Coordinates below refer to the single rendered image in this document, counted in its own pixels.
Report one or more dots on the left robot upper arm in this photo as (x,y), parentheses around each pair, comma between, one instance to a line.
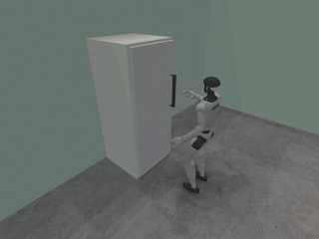
(201,109)

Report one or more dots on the robot right hand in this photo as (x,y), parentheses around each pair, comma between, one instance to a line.
(190,94)

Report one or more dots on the robot left hand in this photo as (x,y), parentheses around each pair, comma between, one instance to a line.
(177,141)

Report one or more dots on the fridge door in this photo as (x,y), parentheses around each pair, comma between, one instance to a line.
(151,67)

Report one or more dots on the handle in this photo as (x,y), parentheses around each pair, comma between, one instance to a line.
(173,91)

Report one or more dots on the robot left forearm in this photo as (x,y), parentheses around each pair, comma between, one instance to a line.
(194,133)

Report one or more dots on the robot right foot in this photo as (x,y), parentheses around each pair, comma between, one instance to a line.
(204,177)

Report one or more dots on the humanoid robot head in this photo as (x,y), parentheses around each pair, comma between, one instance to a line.
(210,82)

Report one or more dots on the robot right forearm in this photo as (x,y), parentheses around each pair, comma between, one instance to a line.
(198,97)

